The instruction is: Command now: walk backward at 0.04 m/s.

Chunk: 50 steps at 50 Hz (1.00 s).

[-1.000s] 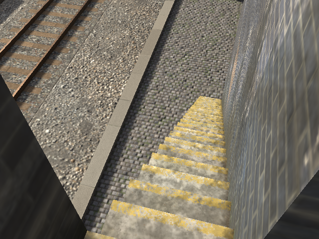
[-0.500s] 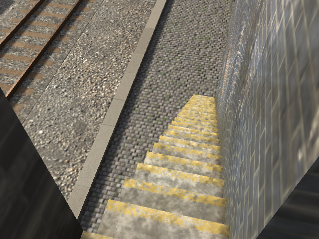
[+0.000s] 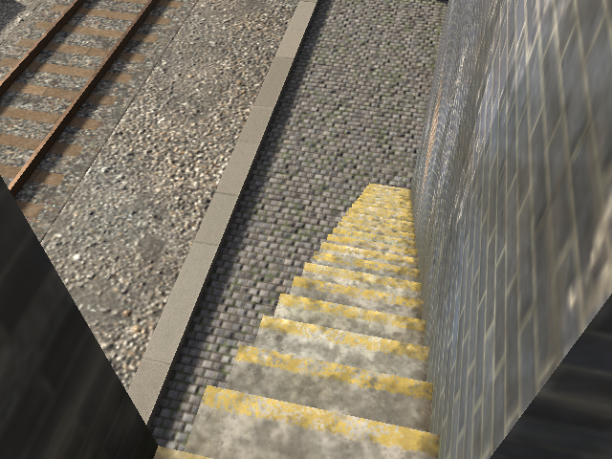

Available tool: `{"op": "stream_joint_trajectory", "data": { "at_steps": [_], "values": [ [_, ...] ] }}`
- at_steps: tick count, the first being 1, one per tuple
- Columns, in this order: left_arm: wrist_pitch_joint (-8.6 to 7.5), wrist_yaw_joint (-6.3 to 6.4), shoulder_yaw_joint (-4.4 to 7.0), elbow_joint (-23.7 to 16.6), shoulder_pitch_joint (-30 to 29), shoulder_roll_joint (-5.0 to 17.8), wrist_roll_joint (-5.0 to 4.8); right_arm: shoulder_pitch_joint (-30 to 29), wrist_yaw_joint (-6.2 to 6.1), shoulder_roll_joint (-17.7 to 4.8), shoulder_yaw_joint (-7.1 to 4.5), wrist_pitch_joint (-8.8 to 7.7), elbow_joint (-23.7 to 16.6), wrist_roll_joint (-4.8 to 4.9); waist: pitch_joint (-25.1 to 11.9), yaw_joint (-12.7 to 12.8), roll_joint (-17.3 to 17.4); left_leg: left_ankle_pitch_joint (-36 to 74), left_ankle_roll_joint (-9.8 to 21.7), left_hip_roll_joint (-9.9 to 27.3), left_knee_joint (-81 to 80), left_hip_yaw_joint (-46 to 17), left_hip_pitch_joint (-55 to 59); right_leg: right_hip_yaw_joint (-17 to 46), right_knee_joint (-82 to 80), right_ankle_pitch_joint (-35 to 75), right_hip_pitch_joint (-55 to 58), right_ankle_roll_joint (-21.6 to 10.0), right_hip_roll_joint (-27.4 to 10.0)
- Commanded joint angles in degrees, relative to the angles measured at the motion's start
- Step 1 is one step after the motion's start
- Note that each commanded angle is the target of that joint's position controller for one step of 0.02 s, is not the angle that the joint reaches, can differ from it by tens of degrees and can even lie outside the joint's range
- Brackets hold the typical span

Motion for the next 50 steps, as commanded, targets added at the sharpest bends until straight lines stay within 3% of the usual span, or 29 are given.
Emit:
{"op": "stream_joint_trajectory", "data": {
  "at_steps": [1, 50],
  "values": [
    [-0.58, 0.12, 1.14, -2.5, -1.8, 7.0, -0.04, 0.6, -0.15, -6.5, -1.05, -0.52, -2.0, 0.01, -5.0, 0.0, 0.1, 8.3, 1.2, 2.4, -3.8, -1.9, -0.2, 5.6, -5.4, 10.2, 3.4, -3.0, -4.7],
    [-0.65, 0.04, 1.48, -4.1, -1.0, 9.0, -0.02, -0.6, -0.34, -9.0, -0.63, -0.42, -1.5, -0.12, -4.7, -0.3, 0.2, 8.3, 0.9, 3.0, -4.0, -1.3, 0.2, 6.0, -6.0, 10.1, 4.2, -3.1, -4.6]
  ]
}}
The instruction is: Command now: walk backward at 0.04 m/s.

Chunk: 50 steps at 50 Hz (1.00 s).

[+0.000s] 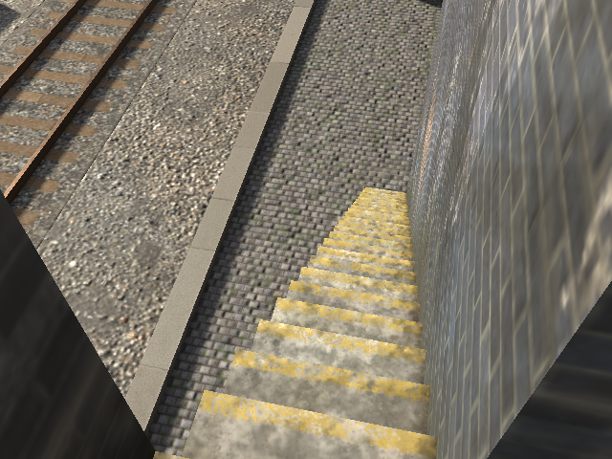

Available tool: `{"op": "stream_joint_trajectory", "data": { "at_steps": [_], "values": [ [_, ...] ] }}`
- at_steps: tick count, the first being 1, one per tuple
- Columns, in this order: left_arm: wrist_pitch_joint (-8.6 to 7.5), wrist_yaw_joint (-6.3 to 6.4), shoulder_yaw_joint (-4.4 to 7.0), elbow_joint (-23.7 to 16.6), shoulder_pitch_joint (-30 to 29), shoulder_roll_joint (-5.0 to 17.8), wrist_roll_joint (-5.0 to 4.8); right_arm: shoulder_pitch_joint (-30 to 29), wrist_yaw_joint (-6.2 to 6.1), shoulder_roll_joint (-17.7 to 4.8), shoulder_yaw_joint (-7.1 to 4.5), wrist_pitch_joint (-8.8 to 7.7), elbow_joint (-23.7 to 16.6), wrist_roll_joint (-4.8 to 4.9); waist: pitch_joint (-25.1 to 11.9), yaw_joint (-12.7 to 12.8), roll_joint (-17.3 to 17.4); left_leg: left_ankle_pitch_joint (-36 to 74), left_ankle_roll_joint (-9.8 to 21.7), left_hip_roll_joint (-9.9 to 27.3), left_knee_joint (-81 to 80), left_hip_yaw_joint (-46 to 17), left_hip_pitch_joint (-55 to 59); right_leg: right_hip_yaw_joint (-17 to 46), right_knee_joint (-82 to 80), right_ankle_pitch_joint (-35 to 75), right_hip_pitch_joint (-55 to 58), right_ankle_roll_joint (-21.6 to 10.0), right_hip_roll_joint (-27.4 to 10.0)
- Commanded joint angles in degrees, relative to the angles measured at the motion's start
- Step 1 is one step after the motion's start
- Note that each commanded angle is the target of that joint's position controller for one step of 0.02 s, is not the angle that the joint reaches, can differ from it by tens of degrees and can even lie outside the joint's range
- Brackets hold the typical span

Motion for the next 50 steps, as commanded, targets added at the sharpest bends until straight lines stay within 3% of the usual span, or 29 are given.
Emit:
{"op": "stream_joint_trajectory", "data": {
  "at_steps": [1, 14, 15, 21, 23, 25, 28, 37, 38, 42, 43, 46, 48, 49, 50],
  "values": [
    [-0.63, 0.12, 1.34, -2.7, -1.7, 7.5, -0.07, 0.2, -0.14, -7.0, -1.22, -0.53, -2.1, 0.03, -4.8, 0.0, 0.0, 8.2, 1.1, 2.5, -3.7, -1.7, -0.6, 5.7, -5.3, 9.7, 3.3, -3.0, -5.1],
    [-0.67, -0.01, 1.42, -3.0, -0.9, 7.7, -0.03, 0.0, 0.01, -7.3, -1.36, -0.49, -1.9, 0.01, -4.6, -0.1, 0.0, 7.9, 1.0, 2.5, -3.9, -1.6, -0.5, 5.7, -5.3, 9.5, 3.1, -2.8, -5.0],
    [-0.66, 0.28, 1.61, -3.1, -0.6, 8.3, 0.34, -0.3, -0.43, -7.6, -1.48, -0.55, -1.7, -0.04, -4.2, 0.4, 0.2, 8.2, 1.1, 2.1, -2.9, -1.7, -1.0, 6.3, -4.8, 10.5, 2.7, -3.6, -5.5],
    [-0.60, 0.69, 1.62, -3.9, -1.0, 8.1, 0.05, -0.1, -1.35, -7.1, -1.32, -0.63, -1.7, 0.00, -4.9, 0.0, -0.4, 8.2, 0.9, 2.6, -2.7, -2.2, -0.9, 8.1, -5.5, 8.6, 2.0, -4.6, -6.6],
    [-0.55, 0.63, 1.60, -4.0, -0.9, 8.0, 0.06, -0.1, -1.27, -7.2, -1.31, -0.61, -1.6, -0.01, -4.9, 0.0, -0.4, 8.3, 1.0, 2.6, -3.0, -2.2, -0.7, 7.9, -5.6, 7.8, 1.8, -4.4, -6.4],
    [-0.49, -0.05, 1.31, -3.7, -0.8, 7.2, -0.22, 0.2, -0.30, -7.0, -1.17, -0.51, -1.6, 0.09, -4.5, -0.2, -0.3, 7.4, 0.9, 2.8, -4.6, -2.1, -0.1, 6.3, -6.0, 5.7, 1.9, -2.8, -5.2],
    [-0.53, -0.16, 1.52, -3.4, -0.2, 7.9, 0.00, -0.3, 0.26, -7.6, -1.35, -0.52, -1.9, 0.02, -4.6, 0.1, -0.1, 8.1, 1.3, 2.5, -4.6, -1.7, -0.2, 5.2, -5.4, 7.3, 2.6, -2.4, -4.6],
    [-0.68, 0.02, 1.52, -3.5, -0.1, 7.8, -0.04, -0.1, 0.14, -7.3, -1.41, -0.55, -2.0, 0.02, -4.4, -0.2, 0.1, 7.9, 1.2, 2.6, -4.1, -1.6, -0.3, 5.6, -5.3, 8.7, 2.6, -2.7, -5.0],
    [-0.66, 0.29, 1.68, -3.6, 0.2, 8.3, 0.35, -0.5, -0.30, -7.7, -1.55, -0.60, -1.8, -0.04, -4.1, 0.3, 0.3, 8.2, 1.3, 2.2, -3.0, -1.7, -0.7, 6.2, -4.8, 9.8, 2.3, -3.5, -5.4],
    [-0.69, 0.71, 1.70, -4.2, -0.3, 8.2, 0.13, -0.5, -1.13, -7.2, -1.45, -0.71, -1.9, -0.06, -4.8, 0.0, -0.3, 8.3, 1.1, 2.5, -2.6, -2.0, -0.8, 7.7, -5.2, 9.4, 1.8, -4.5, -6.4],
    [-0.66, 0.33, 1.45, -4.1, -0.4, 7.4, -0.31, 0.1, -0.71, -6.9, -1.30, -0.63, -1.9, 0.05, -5.1, -0.6, -0.5, 7.6, 0.9, 3.0, -3.8, -2.0, -0.1, 7.3, -5.8, 7.8, 2.0, -3.7, -6.0],
    [-0.56, 0.50, 1.73, -4.2, 0.1, 8.4, 0.14, -0.3, -0.90, -7.5, -1.49, -0.63, -1.7, -0.04, -4.7, 0.1, -0.2, 8.4, 1.2, 2.5, -3.1, -2.0, -0.5, 7.2, -5.2, 8.2, 1.7, -4.1, -6.0],
    [-0.57, 0.00, 1.44, -4.1, -0.2, 7.4, -0.16, -0.2, -0.16, -7.2, -1.31, -0.55, -1.8, 0.03, -4.5, -0.2, -0.2, 7.4, 1.0, 2.8, -4.5, -1.9, -0.1, 6.2, -5.8, 6.4, 1.9, -2.8, -5.2],
    [-0.52, 0.18, 1.62, -4.0, 0.1, 8.1, 0.25, -0.5, -0.37, -7.7, -1.48, -0.56, -1.6, 0.01, -4.0, 0.3, 0.1, 8.0, 1.2, 2.3, -3.6, -2.0, -0.5, 6.4, -5.2, 7.5, 1.7, -3.3, -5.4],
    [-0.57, 0.05, 1.58, -3.9, 0.2, 7.9, -0.12, -0.2, -0.11, -7.4, -1.40, -0.57, -2.0, 0.02, -5.0, -0.3, -0.4, 8.1, 1.2, 2.8, -4.4, -1.8, 0.0, 6.0, -5.5, 7.5, 2.3, -2.9, -5.2]
  ]
}}
Over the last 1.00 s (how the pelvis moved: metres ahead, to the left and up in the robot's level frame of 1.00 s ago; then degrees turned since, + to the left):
0.00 0.00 0.00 0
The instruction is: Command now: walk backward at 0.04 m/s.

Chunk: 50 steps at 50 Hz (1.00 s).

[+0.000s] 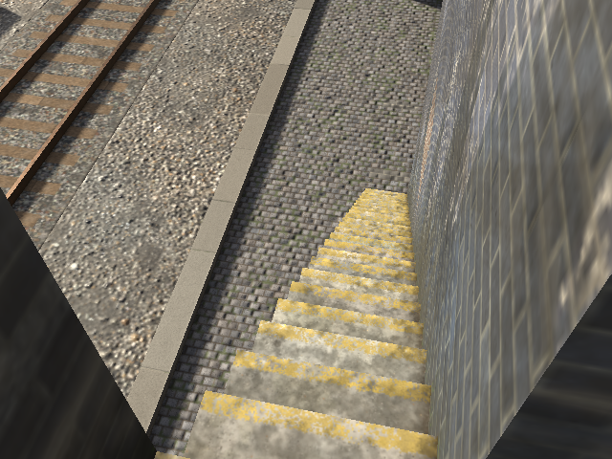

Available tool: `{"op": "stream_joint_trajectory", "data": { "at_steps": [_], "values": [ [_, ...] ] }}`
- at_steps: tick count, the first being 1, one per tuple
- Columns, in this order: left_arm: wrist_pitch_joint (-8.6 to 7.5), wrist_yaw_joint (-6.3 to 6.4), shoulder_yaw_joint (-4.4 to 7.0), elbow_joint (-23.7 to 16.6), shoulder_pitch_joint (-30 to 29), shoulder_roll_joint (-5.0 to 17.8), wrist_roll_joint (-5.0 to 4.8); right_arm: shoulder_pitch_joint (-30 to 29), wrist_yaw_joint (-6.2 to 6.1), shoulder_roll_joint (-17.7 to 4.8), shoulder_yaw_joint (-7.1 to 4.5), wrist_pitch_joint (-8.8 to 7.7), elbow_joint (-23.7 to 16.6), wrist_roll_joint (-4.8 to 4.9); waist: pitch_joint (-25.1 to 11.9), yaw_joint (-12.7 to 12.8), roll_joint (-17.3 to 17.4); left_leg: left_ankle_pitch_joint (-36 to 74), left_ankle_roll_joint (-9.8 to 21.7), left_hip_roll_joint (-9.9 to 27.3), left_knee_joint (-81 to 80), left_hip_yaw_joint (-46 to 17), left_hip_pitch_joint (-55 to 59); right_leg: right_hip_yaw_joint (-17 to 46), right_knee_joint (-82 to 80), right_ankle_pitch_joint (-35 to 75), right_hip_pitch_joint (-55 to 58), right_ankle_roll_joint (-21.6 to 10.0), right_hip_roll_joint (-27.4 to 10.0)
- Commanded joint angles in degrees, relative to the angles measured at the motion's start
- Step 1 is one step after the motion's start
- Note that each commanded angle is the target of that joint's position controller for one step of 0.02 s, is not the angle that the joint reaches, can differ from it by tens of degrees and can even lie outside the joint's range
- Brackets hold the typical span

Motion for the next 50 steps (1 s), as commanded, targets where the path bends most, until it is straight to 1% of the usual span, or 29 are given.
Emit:
{"op": "stream_joint_trajectory", "data": {
  "at_steps": [1, 4, 5, 7, 10, 12, 15, 16, 17, 18, 19, 20, 21, 22, 23, 25, 26, 29, 30, 31, 33, 34, 35, 36, 37, 38, 40, 43, 50],
  "values": [
    [-0.63, -0.11, 1.36, -2.5, -1.3, 7.5, -0.16, 0.0, 0.31, -7.1, -1.22, -0.51, -2.3, 0.06, -4.4, -0.1, -0.2, 7.4, 1.2, 2.7, -4.3, -2.1, 0.1, 5.5, -5.9, 7.2, 2.7, -2.8, -4.7],
    [-0.64, 0.16, 1.53, -2.5, -1.0, 8.1, 0.30, -0.4, 0.04, -7.6, -1.40, -0.54, -2.2, -0.01, -4.0, 0.4, 0.2, 7.9, 1.4, 2.3, -3.2, -2.1, -0.5, 5.8, -5.4, 8.8, 2.6, -3.5, -5.1],
    [-1.10, 2.31, 3.62, 0.1, 10.3, 12.4, 4.21, -1.0, -0.66, -9.9, -2.30, -0.16, -4.4, -3.77, -4.7, 5.3, -4.7, -25.1, 5.0, 2.1, 1.3, -5.7, -12.2, 18.3, -11.0, -32.9, 8.1, -11.7, -11.8],
    [-2.69, 6.36, 3.19, 2.2, 14.0, 10.9, 4.90, -4.2, -2.44, -2.0, -0.03, -0.36, -5.5, -4.96, 4.3, 8.3, -11.1, -10.9, 2.0, 4.5, 23.9, -6.0, -35.3, 39.3, -23.8, -33.1, 14.7, -19.7, -27.5],
    [-3.24, 7.28, 1.57, -1.0, 6.7, 4.6, 2.49, -0.2, -3.36, -5.1, -2.07, -0.79, -4.5, -4.69, -1.4, 2.9, -5.0, -9.5, 1.7, 4.9, 29.3, -1.9, -23.7, 21.3, -25.5, -14.0, 10.1, -12.8, -18.9],
    [-2.78, 7.78, 2.15, -2.5, 3.8, 6.6, 2.20, 1.0, -2.06, -3.6, -2.11, -0.02, -3.5, -5.02, 0.5, 1.3, -4.5, -9.5, 0.4, 3.3, 22.7, 5.3, -8.9, 8.3, -25.2, -4.8, -2.1, -8.0, -12.3],
    [-2.11, 6.74, 3.50, -1.3, 7.9, 10.5, 1.64, -0.5, -1.11, -1.0, -0.66, -1.08, -3.3, -2.17, -0.1, 2.3, -3.7, 0.3, 0.0, 1.8, 7.2, 6.9, -1.6, 3.9, -20.2, -0.4, -2.3, -7.8, -11.1],
    [-1.72, 5.82, 3.39, -1.1, 6.4, 10.5, 1.61, 0.4, -1.11, -0.5, -0.21, -2.10, -2.9, -0.96, -0.7, 1.0, -2.9, 8.2, 0.4, 1.7, -1.6, 6.3, 1.6, 4.8, -16.4, 3.4, -1.8, -7.8, -12.1],
    [0.21, 6.58, 2.85, 1.0, 11.8, 5.9, -0.91, 3.0, -3.19, -0.3, -0.47, 0.03, -3.5, -1.46, 1.1, 0.6, -6.7, 2.3, -0.5, -3.5, -8.3, 9.5, 0.6, 3.4, -4.4, 24.2, 5.4, -6.2, -8.6],
    [1.00, 7.05, 2.19, 0.9, 14.5, 3.5, -1.59, 12.0, -4.18, -3.2, -1.21, 0.49, -1.0, -1.68, -4.9, -0.6, -4.4, 9.9, -0.1, 0.3, -10.2, 5.4, 9.9, 1.9, 4.2, 28.8, 3.6, -3.4, -7.7],
    [1.27, 7.20, 0.87, -1.4, 14.6, -0.4, -1.36, 20.7, -4.91, -8.6, -2.21, 0.65, -0.1, -1.89, -11.2, -2.9, 5.1, 20.1, 2.0, 14.2, -10.5, -8.9, 21.3, -1.2, 18.9, 8.8, -6.0, -0.5, -5.2],
    [1.96, 7.28, -0.22, -3.3, 16.7, -5.4, -1.50, 21.7, -4.59, -17.0, -4.01, 2.09, 1.1, -1.37, -11.0, -1.4, 19.5, 41.5, 11.9, 23.1, -9.5, -20.4, 25.5, -3.6, 29.9, -18.8, -20.8, 0.8, 1.0],
    [-0.98, 4.17, 1.42, -2.7, 13.4, 1.8, 0.86, 21.2, -2.81, -10.8, -2.74, -2.99, -1.6, -2.29, -5.4, -6.4, 12.6, 19.3, 18.2, 23.8, -13.5, -23.7, 15.3, 10.3, 36.0, -24.1, -24.8, 2.1, -0.4],
    [-1.70, 3.65, 3.02, -4.2, 8.6, 6.7, 2.08, 13.4, -2.65, -10.1, -3.14, -4.76, -2.3, -1.22, -1.0, -3.5, 10.5, 11.5, 16.8, 21.4, -13.8, -16.9, 11.7, 6.1, 41.6, -22.3, -28.1, 1.9, -3.5],
    [-1.27, 3.60, 2.78, -3.9, 10.3, 6.3, 3.31, 6.9, -2.75, -6.6, -2.14, -5.19, -5.0, 0.72, -3.1, -0.4, 6.0, 8.2, 13.9, 17.6, -15.6, -13.0, 5.7, 5.4, 42.6, -19.5, -22.3, 2.5, -5.5],
    [-0.37, 3.32, 1.09, -1.6, 16.4, -0.6, 3.23, -0.1, -2.80, -0.6, 0.51, -5.12, -6.6, 1.59, -1.4, 5.0, 1.9, 16.1, 10.4, 13.0, -15.0, -6.7, -5.1, 5.6, 37.7, -9.1, -12.4, 4.0, -8.1],
    [2.52, 5.73, 1.46, -3.7, 12.5, -0.8, -0.19, 4.4, -4.18, -3.7, -0.22, -2.27, -4.2, -1.78, -2.1, 3.9, 1.1, 42.6, 10.5, 13.6, -10.2, -4.0, 3.1, -1.4, 29.4, -6.5, -15.2, 4.0, -5.3],
    [5.67, 8.41, -0.45, -3.6, 13.9, -4.0, -1.85, 9.3, -4.93, -3.5, 0.11, 0.44, -1.9, -1.44, -5.8, 2.0, 7.1, 52.5, 9.5, 10.4, -4.5, 0.2, 6.7, -3.3, 15.1, -2.5, -7.8, 4.8, -3.6],
    [4.40, 4.57, 0.23, -0.8, 21.0, 1.5, 1.90, 2.7, -2.05, -7.8, -1.15, -2.33, -6.4, 0.07, -2.2, 4.2, 7.0, 34.6, 12.3, 10.8, -9.0, -2.3, -3.5, 0.2, 14.4, 1.5, -4.2, 6.6, -7.1],
    [3.84, 3.05, 1.02, -0.3, 21.9, 2.9, 3.04, -2.0, -0.24, -6.8, -0.87, -3.00, -6.8, 0.26, -1.0, 5.9, 5.9, 22.2, 12.6, 12.5, -9.7, -4.8, -8.8, 0.1, 12.1, 2.8, 0.5, 6.2, -7.1],
    [3.11, 2.64, 1.47, -0.9, 19.4, 3.4, 2.38, -1.7, 1.68, -2.9, 0.29, -2.63, -5.4, 1.65, -1.8, 5.9, 1.8, 7.2, 10.7, 11.1, -7.8, -7.1, -10.1, -1.8, 1.6, 8.6, 4.7, 3.7, -6.1],
    [3.17, 5.93, -0.06, -2.9, 18.8, -3.1, -0.34, 9.3, -2.39, -2.6, -0.05, -0.41, -0.8, -0.80, -8.2, 4.1, 4.6, 13.6, 6.6, 6.4, 0.7, -1.2, -0.8, -0.1, -7.0, 12.2, 8.8, 3.2, -6.2],
    [2.71, 7.56, 0.45, -3.4, 18.9, 3.5, -0.11, 13.2, -3.96, 0.3, -0.17, 0.84, -1.4, -0.38, -7.8, -0.3, -7.2, 5.7, 3.6, 2.2, 7.1, 0.9, -3.4, 11.9, -8.3, 29.2, 10.1, -0.4, -15.6],
    [3.64, 8.36, 0.39, -2.8, 14.9, 3.7, -0.61, 14.4, -4.74, 2.2, 0.35, 2.46, -1.1, 0.60, -6.1, -1.6, -15.2, -7.2, 2.3, 1.1, 5.8, 1.7, -5.9, 15.5, -8.0, 31.9, 9.1, -7.3, -18.2],
    [3.90, 8.62, -0.53, -3.7, 11.7, 0.6, -0.48, 12.3, -5.20, 0.7, 0.35, 3.76, -1.1, -0.59, -3.3, -1.2, -11.8, -7.8, 1.3, 1.7, 3.3, 0.8, -4.7, 16.5, -9.4, 29.0, 5.5, -8.2, -18.2],
    [2.46, 3.70, -0.72, -5.5, 3.8, 1.8, -1.34, 7.1, -2.33, 1.9, 0.80, 1.07, -5.5, 2.46, -1.0, -4.8, -1.2, -4.3, -0.8, 3.5, -2.6, 1.3, 2.0, 11.1, -10.4, 5.6, -6.5, -4.8, -12.8],
    [2.25, 0.60, 0.81, -3.8, 8.3, 2.9, 0.04, 7.1, 0.93, -2.1, 0.62, -0.46, -3.5, 2.34, 1.6, 0.4, 0.6, -5.6, 2.2, 3.2, -8.6, -2.0, 0.3, 2.1, -10.2, -2.7, -4.0, 0.2, -7.1],
    [1.29, 0.99, 1.48, -1.7, 9.5, 3.1, 0.90, 5.2, 1.93, -4.1, -0.45, -1.14, -3.3, 1.08, -2.2, 1.4, 0.1, 6.3, 3.5, 2.5, -8.1, -0.7, 4.1, -0.4, -7.2, 8.1, 0.5, -0.8, -6.6],
    [0.94, 2.03, 1.45, -1.6, 6.1, 2.8, 0.32, 5.7, 0.28, -2.5, -0.78, -0.72, -2.4, 1.44, -4.7, 1.1, -0.4, 17.8, 3.8, 2.0, -6.8, -0.8, 6.2, -0.7, -5.2, 18.4, 2.4, -2.0, -7.1]
  ]
}}
Over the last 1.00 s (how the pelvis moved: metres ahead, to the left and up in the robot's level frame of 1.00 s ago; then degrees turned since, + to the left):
0.00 0.00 0.00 0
